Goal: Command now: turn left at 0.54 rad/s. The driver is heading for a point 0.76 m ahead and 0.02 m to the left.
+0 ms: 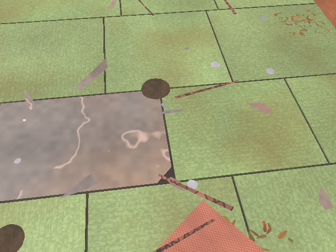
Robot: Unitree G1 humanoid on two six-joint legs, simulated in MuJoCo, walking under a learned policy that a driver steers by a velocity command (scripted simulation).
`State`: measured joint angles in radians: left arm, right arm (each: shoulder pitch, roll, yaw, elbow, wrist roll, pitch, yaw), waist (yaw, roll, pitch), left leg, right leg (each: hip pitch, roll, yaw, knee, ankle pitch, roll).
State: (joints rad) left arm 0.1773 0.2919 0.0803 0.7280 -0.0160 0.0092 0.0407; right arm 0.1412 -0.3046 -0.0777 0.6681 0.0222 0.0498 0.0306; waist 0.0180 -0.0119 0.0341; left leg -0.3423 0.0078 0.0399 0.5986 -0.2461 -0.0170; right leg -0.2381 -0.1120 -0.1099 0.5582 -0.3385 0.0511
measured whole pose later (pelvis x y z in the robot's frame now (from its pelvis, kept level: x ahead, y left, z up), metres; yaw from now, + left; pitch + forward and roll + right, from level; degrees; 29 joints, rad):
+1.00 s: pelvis +0.07 +0.02 +0.00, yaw +11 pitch +0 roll +0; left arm 0.32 0.26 0.04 0.74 -0.02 -0.03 0.01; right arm 0.31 -0.25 -0.06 0.74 0.01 -0.07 0.02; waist -0.01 -0.03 -0.01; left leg -0.25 -0.04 0.01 0.60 -0.35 0.05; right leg -0.25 -0.01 0.04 0.72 -0.44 -0.01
